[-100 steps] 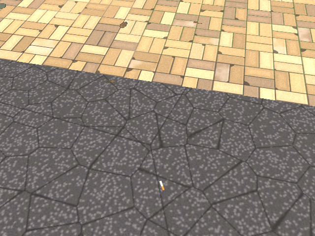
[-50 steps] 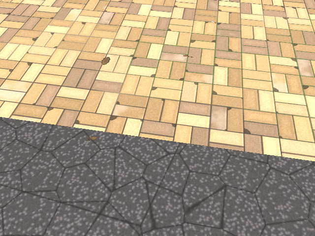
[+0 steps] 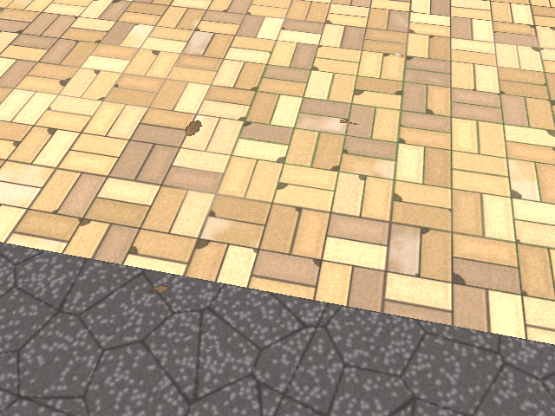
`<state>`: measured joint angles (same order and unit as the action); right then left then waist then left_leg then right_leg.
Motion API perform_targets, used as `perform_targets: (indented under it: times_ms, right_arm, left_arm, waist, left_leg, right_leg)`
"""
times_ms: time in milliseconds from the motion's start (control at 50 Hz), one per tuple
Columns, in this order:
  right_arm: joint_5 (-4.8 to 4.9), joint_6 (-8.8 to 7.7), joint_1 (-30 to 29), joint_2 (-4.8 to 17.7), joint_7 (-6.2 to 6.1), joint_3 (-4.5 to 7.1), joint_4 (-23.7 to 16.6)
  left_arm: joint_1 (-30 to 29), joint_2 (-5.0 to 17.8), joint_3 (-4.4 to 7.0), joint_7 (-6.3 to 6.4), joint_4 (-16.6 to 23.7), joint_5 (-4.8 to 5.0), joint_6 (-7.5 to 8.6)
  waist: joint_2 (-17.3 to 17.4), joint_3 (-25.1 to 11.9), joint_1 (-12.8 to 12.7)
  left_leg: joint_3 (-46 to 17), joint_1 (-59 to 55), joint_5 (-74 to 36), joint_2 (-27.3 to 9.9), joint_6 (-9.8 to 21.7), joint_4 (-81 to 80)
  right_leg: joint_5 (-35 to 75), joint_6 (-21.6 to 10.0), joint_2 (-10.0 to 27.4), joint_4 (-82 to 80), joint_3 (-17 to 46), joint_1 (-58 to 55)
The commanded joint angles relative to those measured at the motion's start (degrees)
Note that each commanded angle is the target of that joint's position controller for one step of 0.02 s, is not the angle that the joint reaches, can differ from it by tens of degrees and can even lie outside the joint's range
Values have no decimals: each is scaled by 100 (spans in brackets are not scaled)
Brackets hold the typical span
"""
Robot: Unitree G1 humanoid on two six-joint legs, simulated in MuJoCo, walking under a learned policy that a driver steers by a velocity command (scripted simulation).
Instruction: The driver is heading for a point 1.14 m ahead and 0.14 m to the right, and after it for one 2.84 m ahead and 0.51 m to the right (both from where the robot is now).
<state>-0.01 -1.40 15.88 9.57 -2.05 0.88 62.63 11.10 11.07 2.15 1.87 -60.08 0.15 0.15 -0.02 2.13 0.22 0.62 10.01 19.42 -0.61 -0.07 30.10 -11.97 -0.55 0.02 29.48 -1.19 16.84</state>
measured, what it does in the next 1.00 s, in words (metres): walks ahead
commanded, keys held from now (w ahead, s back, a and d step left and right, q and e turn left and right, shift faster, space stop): no key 0.42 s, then w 0.48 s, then no key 0.10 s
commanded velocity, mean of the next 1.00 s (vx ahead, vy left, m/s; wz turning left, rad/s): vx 0.17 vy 0.00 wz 0.00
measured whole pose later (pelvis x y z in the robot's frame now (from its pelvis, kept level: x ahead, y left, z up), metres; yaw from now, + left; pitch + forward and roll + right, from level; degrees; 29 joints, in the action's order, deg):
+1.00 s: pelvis +0.18 -0.03 +0.00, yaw +0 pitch +2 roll -1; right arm -3.2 -3.1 3.5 8.2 3.6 1.9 53.2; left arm 32.2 2.2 -1.7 -2.6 -64.3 -3.5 7.5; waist 1.9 -1.8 -4.1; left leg 1.2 38.9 0.6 -5.2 3.3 42.3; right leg -17.5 -2.8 -3.2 12.0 -3.1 -3.5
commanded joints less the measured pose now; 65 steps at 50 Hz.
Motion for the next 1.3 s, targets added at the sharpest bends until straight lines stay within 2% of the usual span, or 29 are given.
perform_targets:
  times_ms: [20,420,460,500,560,620,640,660,680,700,720,740,760,780,820,840,880,920,960,1020,1100,1120,1140,1160,1180,1200,1240,1260,1300]
  right_arm:
    - [-1,-8,442,540,-16,89,-57]
    - [-10,4,606,410,-41,81,28]
    - [38,30,794,491,-60,124,103]
    - [104,10,838,714,-88,203,-8]
    - [174,-174,1064,1130,-59,370,-38]
    - [177,-292,699,943,27,338,-217]
    - [-427,-385,45,545,124,188,-486]
    - [-497,-366,-57,775,207,267,-424]
    - [-552,-357,143,919,273,339,-331]
    - [-591,-395,324,483,373,293,-388]
    - [-556,-568,246,334,413,336,-548]
    - [-344,-701,-327,471,374,368,-708]
    - [-288,-734,-381,640,316,399,-633]
    - [-350,-688,-111,471,309,390,-571]
    - [-476,-496,57,-75,370,242,-576]
    - [-469,-429,-33,0,447,247,-610]
    - [-389,-346,-597,118,570,206,-879]
    - [-339,-287,-1385,-18,557,105,-1211]
    - [-297,-204,-1734,44,582,105,-1355]
    - [-291,-166,-1863,304,561,193,-1389]
    - [-82,-306,-1375,718,451,376,-1140]
    - [-69,-355,-828,1034,408,420,-1010]
    - [-33,-349,267,1082,453,344,-832]
    - [-172,-345,1126,936,420,355,-497]
    - [-234,-473,824,1381,297,564,-498]
    - [-77,-529,-137,1253,210,585,-716]
    - [141,-572,-1075,283,228,282,-938]
    - [133,-585,-1159,299,291,279,-951]
    - [50,-650,-1665,747,447,414,-1142]
  left_arm:
    - [140,501,86,29,100,7,14]
    - [91,407,80,64,-237,6,-32]
    - [236,403,94,70,-334,41,-44]
    - [93,453,121,68,-252,74,21]
    - [-371,180,57,-70,15,121,322]
    - [-237,253,77,-179,83,217,515]
    - [599,250,157,-226,22,-493,688]
    - [1124,25,176,-272,-313,-467,798]
    - [1563,74,224,-327,-409,-474,870]
    - [2358,493,298,-287,-503,-516,897]
    - [3719,700,228,-349,-709,-617,842]
    - [3220,678,164,-391,-749,-750,867]
    - [2332,404,106,-442,-507,-614,799]
    - [1778,159,18,-455,-274,-528,766]
    - [1191,-396,-178,-354,-43,-472,699]
    - [1189,-525,-248,-303,50,-460,686]
    - [1586,-416,-310,-280,7,-504,761]
    - [1974,-209,-317,-334,-133,-440,797]
    - [2539,221,-217,-427,-344,-313,787]
    - [2431,316,-106,-461,-328,-307,764]
    - [2102,441,100,-448,-126,-244,670]
    - [2448,158,61,-473,-40,-203,654]
    - [3241,-355,-148,-523,59,-284,663]
    - [2419,-126,-9,-543,227,-164,552]
    - [1646,-86,70,-511,519,-148,470]
    - [1406,19,106,-409,529,-241,455]
    - [1810,-497,-22,-306,340,-356,455]
    - [2012,-526,-27,-321,234,-316,446]
    - [2267,-207,69,-500,80,-120,388]
  waist:
    - [26,-104,-3]
    - [32,106,-35]
    - [151,85,-17]
    - [353,532,79]
    - [1060,969,243]
    - [821,959,-15]
    - [212,555,-423]
    - [266,622,-638]
    - [-94,307,-709]
    - [-1190,-83,-803]
    - [-1591,-179,-1233]
    - [-736,1026,-984]
    - [-160,838,-671]
    - [-32,486,-346]
    - [-53,478,104]
    - [-154,462,113]
    - [-263,358,-50]
    - [-224,362,-243]
    - [-442,295,-312]
    - [-470,217,-137]
    - [-285,-488,267]
    - [158,-1421,223]
    - [1132,-2789,253]
    - [951,-2842,646]
    - [552,-1806,589]
    - [325,-963,278]
    - [250,-480,-333]
    - [178,-451,-505]
    - [177,-631,-721]
  left_leg:
    - [-131,605,-1117,-157,147,-621]
    - [-85,641,-637,-97,142,-830]
    - [-109,683,894,-49,304,-913]
    - [-648,868,2477,-394,653,-1206]
    - [-2496,472,2834,-1781,1392,-2092]
    - [-2112,237,1666,-1703,1225,-1825]
    - [-1620,837,1628,-1554,1356,-1925]
    - [-1220,1553,1461,-1153,1363,-1348]
    - [-642,1703,940,-642,1307,-241]
    - [-152,2560,709,111,877,1804]
    - [-1142,3976,1353,740,775,3262]
    - [-1976,5345,512,498,1034,4094]
    - [-1596,5044,-45,241,1101,4761]
    - [-1223,4480,-381,11,1143,4788]
    - [-870,3681,-1156,-439,1138,4456]
    - [-594,3472,-1348,-548,1017,4292]
    - [-183,3222,-1947,-645,746,3314]
    - [257,2543,-2129,-498,407,1731]
    - [367,2491,-1907,-309,182,1161]
    - [111,2621,-2057,-273,314,420]
    - [340,299,-3368,106,831,-115]
    - [-73,-1507,-5415,-503,1470,357]
    - [-2021,-3746,-5725,-1973,2603,-27]
    - [-3021,-3320,-5558,-2447,2617,-637]
    - [-2630,-2075,-4322,-2200,2154,-1031]
    - [-1915,-746,-3548,-1916,1768,-1357]
    - [-1133,612,-3174,-1378,1411,-1757]
    - [-795,1054,-3279,-1120,1286,-1807]
    - [-98,1517,-3007,-586,1042,-1580]
  right_leg:
    - [1196,-232,187,-247,198,-750]
    - [710,-160,185,-385,210,-722]
    - [-970,-196,-58,-188,-32,-594]
    - [-2272,-276,-160,167,-123,193]
    - [-1153,-339,46,1648,-173,1283]
    - [-1529,-550,289,1170,-53,1264]
    - [-985,-529,103,281,-234,-483]
    - [74,-452,-37,-84,-317,-1759]
    - [-9,-441,5,-206,-75,-2422]
    - [-78,-1312,1071,-799,1968,-3117]
    - [-972,-2277,2088,-1808,4636,-3832]
    - [-1504,-2270,2511,-2103,4534,-3476]
    - [-1494,-1944,2207,-2022,3551,-2936]
    - [-1204,-1747,1926,-2006,2710,-2410]
    - [-99,-1337,1378,-2130,1504,-1275]
    - [321,-1329,1222,-2257,1157,-904]
    - [949,-1361,965,-2334,616,-598]
    - [1825,-1356,748,-2361,221,-268]
    - [3338,-1402,1050,-2110,374,-858]
    - [4161,-1206,1275,-1645,381,-1741]
    - [5164,-563,782,-514,70,-1246]
    - [3816,-191,349,389,-131,-516]
    - [489,239,-175,1906,-108,977]
    - [-2923,357,-340,3699,167,1109]
    - [-2939,204,11,4367,605,1525]
    - [-2676,196,453,4211,587,1447]
    - [-2495,333,788,3102,479,553]
    - [-2352,447,779,2745,325,34]
    - [-1452,625,572,2017,-135,-618]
